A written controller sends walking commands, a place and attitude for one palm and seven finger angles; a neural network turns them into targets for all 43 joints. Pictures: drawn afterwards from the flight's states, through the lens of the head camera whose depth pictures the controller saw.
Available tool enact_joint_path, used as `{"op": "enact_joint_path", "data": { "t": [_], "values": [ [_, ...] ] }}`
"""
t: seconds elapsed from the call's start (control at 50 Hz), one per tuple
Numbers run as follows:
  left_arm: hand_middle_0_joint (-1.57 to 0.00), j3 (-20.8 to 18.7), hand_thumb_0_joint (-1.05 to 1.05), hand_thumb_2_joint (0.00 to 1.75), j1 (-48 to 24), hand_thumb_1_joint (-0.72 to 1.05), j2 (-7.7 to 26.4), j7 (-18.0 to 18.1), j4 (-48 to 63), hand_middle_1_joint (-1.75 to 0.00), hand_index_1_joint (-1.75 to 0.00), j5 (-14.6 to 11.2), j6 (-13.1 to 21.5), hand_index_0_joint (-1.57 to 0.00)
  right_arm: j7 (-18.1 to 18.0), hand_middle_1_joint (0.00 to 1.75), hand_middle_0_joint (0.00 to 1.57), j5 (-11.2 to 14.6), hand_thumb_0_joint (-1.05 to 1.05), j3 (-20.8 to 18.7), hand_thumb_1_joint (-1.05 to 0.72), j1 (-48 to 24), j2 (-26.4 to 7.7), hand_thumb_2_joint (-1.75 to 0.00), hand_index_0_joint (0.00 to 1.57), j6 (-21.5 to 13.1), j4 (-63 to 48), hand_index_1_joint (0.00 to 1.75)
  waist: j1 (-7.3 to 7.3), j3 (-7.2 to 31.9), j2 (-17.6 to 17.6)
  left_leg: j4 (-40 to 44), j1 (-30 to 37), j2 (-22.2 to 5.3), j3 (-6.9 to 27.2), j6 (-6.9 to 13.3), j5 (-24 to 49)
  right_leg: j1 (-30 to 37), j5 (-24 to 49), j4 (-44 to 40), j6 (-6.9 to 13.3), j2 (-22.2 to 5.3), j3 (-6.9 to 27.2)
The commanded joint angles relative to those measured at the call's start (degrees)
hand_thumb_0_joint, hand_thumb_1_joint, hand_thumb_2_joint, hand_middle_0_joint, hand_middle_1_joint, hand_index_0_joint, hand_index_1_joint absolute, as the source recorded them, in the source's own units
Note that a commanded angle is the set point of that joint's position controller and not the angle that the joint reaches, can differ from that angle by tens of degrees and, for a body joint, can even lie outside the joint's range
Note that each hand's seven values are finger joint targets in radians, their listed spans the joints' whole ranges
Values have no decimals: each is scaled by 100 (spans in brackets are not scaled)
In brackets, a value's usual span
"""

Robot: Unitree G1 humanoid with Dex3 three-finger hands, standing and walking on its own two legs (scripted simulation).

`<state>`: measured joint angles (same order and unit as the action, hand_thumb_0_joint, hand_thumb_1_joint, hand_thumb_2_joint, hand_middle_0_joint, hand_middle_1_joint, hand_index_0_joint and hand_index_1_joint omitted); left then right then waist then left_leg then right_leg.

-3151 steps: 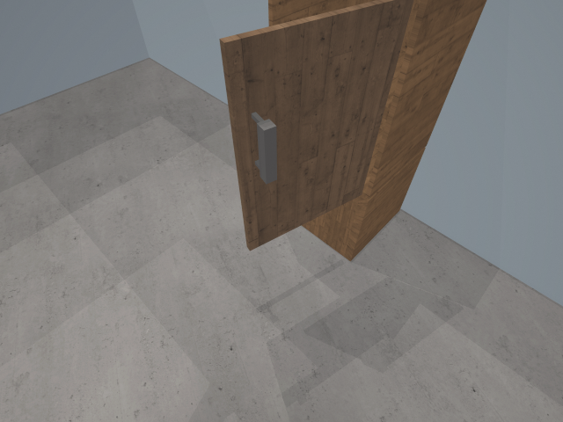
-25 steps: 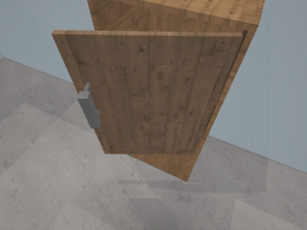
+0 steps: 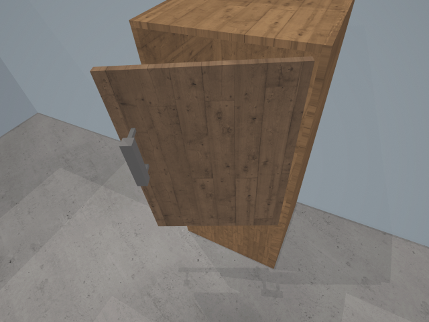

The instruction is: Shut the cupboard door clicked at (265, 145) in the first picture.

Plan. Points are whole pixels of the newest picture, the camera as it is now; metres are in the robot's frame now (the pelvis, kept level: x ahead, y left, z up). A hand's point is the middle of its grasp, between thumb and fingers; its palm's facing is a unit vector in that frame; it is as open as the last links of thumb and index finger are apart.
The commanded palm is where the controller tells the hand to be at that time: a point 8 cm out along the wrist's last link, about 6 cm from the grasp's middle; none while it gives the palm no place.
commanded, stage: come to a stop and stand still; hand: left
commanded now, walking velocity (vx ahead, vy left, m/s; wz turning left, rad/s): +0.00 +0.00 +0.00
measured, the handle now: (138, 157) +0.47 +0.22 +0.04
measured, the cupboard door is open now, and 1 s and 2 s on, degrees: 25 25 25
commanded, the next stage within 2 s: look again from close up in 0.64 s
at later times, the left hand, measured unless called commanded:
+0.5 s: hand out of the picture +0.04 +0.15 -0.16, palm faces +0.04 -0.97 -0.25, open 7.3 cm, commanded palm none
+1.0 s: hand out of the picture +0.02 +0.15 -0.16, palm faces +0.06 -0.97 -0.22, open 7.3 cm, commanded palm none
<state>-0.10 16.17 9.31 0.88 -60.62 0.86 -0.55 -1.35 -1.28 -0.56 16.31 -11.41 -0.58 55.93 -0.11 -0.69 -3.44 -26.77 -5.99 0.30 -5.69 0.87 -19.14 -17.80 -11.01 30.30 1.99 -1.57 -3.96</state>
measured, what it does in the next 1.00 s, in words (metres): stands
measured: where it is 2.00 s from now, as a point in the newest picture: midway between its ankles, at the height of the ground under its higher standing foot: outside the picture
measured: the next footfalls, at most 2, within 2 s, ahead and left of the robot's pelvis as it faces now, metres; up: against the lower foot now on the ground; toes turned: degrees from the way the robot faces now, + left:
none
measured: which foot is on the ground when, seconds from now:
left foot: down 0.00-1.00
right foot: down 0.00-1.00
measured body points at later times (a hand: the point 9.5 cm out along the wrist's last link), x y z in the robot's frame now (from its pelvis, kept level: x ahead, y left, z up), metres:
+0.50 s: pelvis +0.02 -0.03 +0.00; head +0.04 -0.06 +0.45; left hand +0.04 +0.20 -0.14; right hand -0.03 -0.24 -0.17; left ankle -0.05 +0.11 -0.73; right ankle +0.06 -0.10 -0.73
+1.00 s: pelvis +0.02 -0.03 +0.01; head +0.05 -0.05 +0.45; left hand +0.02 +0.20 -0.15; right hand +0.00 -0.24 -0.16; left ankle -0.05 +0.11 -0.73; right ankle +0.06 -0.10 -0.73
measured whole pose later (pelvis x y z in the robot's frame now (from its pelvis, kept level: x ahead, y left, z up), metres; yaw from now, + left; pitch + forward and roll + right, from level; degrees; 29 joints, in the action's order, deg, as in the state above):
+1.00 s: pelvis +0.02 -0.03 +0.01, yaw +2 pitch +0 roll +1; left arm -0.4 13.8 8.4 1.4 -65.7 0.5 0.9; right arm -2.0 -1.1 0.7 18.7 -7.7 -1.2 64.6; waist -0.2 -2.8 -1.8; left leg -22.1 -3.7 -2.6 -2.9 -2.0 -17.8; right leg -14.3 -10.7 25.1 4.4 1.1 -7.2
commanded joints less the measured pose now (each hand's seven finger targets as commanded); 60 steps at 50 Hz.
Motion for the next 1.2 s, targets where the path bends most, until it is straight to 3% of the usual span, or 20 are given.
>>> {"op": "enact_joint_path", "data": {
  "t": [0.0, 0.04, 0.08, 0.14, 0.24, 0.46, 0.5, 0.66, 0.88, 0.9, 1.06, 1.14, 1.18],
  "values": [
    [-20, -124, 0, 90, -133, 90, 789, 43, 261, -30, -30, -22, 206, -20, 10, 30, 20, 12, 0, -20, -90, 508, -435, -90, 20, -86, -88, 30, 105, -399, 490, 833, -646, -459, 664, 206, -54, 222, -946, -1017, 186, -511, 1015],
    [-20, -122, 0, 90, -96, 90, 792, 44, 195, -30, -30, -26, 225, -20, 18, 30, 20, 17, 0, 0, -90, 570, -416, -90, 20, -80, 8, 30, 122, -346, 630, 777, -567, -435, 617, 184, 5, 234, -1051, -1125, 200, -563, 1073],
    [-20, -119, 0, 90, -96, 90, 787, 46, 126, -30, -30, -33, 233, -20, 17, 30, 20, 16, 0, 30, -90, 629, -360, -90, 20, -84, 109, 30, 112, -318, 457, 817, -551, -454, 602, 166, 89, 323, -930, -1120, 202, -565, 1028],
    [-20, -115, 0, 90, -46, 90, 788, 55, 16, -30, -30, -43, 272, -20, 18, 30, 20, 25, 0, 57, -90, 719, -332, -90, 20, -95, 277, 30, 102, -183, 628, 748, -546, -450, 584, 135, 238, 521, -754, -1150, 235, -633, 1063],
    [-20, -99, 0, 90, -26, 90, 735, 69, -153, -30, -30, -57, 277, -20, 2, 30, 20, 23, 0, 94, -90, 799, -208, -90, 20, -95, 521, 30, 60, -338, 467, 789, -635, -481, 563, 83, 365, 619, -440, -1125, 249, -658, 968],
    [-20, -116, 0, 90, -76, 90, 662, 104, -297, -30, -30, -61, 287, -20, -43, 30, 20, 24, 0, 106, -90, 974, -10, -90, 20, -97, 806, 30, 17, -222, 313, 812, -621, -539, 524, 5, 591, 972, 316, -1078, 266, -708, 843],
    [-20, -124, 0, 90, -86, 90, 678, 108, -286, -30, -30, -53, 288, -20, -40, 30, 20, 27, 0, 93, -90, 1004, -22, -90, 20, -85, 813, 30, 28, -280, 460, 741, -683, -521, 511, -2, 530, 953, 213, -1130, 250, -717, 868],
    [-20, -133, 0, 90, -114, 90, 634, 107, -284, -30, -30, -50, 265, -20, -53, 30, 20, 21, 0, 81, -90, 970, 36, -90, 20, -77, 830, 30, 22, -342, 282, 826, -572, -562, 505, 0, 560, 859, 55, -1206, 224, -656, 813],
    [-20, -130, 0, 90, -55, 90, 566, 98, -291, -30, -30, -41, 243, -20, -69, 30, 20, 26, 0, 63, -90, 895, -11, -90, 20, -95, 818, 30, 3, -410, 233, 906, -617, -579, 536, 22, 569, 878, 21, -1168, 186, -578, 775],
    [-20, -132, 0, 90, -50, 90, 584, 99, -295, -30, -30, -40, 249, -20, -67, 30, 20, 30, 0, 67, -90, 903, -9, -90, 20, -93, 810, 30, 13, -426, 353, 892, -627, -585, 536, 23, 549, 861, -10, -1173, 195, -579, 786],
    [-20, -116, 0, 90, 58, 90, 501, 100, -345, -30, -30, -50, 251, -20, -98, 30, 20, 34, 0, 79, -90, 919, 42, -90, 20, -128, 866, 30, -12, -275, 163, 980, -507, -649, 556, 31, 840, 1042, 620, -958, 196, -558, 656],
    [-20, -106, 0, 90, 94, 90, 490, 112, -373, -30, -30, -46, 267, -20, -110, 30, 20, 48, 0, 71, -90, 928, 2, -90, 20, -141, 883, 30, -3, -197, 271, 930, -487, -649, 558, 20, 1022, 1165, 1125, -813, 202, -592, 617],
    [-20, -103, 0, 90, 84, 90, 458, 117, -360, -30, -30, -44, 254, -20, -118, 30, 20, 50, 0, 72, -90, 918, 27, -90, 20, -137, 892, 30, -13, -356, 251, 957, -546, -662, 570, 29, 1051, 1104, 1134, -781, 195, -568, 586]
  ]
}}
